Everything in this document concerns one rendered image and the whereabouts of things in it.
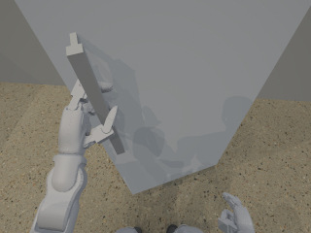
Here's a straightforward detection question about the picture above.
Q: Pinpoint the left robot forearm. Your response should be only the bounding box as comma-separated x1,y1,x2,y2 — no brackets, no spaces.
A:
29,153,87,233

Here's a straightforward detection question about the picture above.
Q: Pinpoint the fridge door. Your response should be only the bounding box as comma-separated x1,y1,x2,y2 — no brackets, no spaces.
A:
15,0,311,195

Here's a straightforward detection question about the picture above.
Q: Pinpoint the handle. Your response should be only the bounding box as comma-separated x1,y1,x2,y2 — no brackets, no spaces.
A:
65,32,125,155

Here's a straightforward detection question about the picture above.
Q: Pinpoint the robot right hand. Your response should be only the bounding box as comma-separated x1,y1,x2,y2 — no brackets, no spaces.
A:
218,192,255,233

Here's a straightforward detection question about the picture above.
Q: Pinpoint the robot left hand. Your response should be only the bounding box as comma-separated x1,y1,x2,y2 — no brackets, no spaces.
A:
58,79,119,156

